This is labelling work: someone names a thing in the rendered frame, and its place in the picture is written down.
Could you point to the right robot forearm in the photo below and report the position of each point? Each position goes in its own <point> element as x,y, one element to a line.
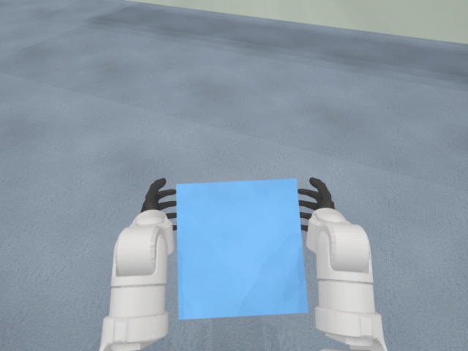
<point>346,310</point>

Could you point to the carton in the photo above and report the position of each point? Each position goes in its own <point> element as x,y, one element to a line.
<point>240,250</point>

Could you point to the robot left hand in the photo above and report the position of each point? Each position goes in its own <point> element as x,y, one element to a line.
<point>153,196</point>

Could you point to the left robot forearm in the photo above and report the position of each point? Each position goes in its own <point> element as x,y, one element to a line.
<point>137,316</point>

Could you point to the robot right hand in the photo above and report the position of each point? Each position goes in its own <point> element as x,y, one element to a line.
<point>323,198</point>

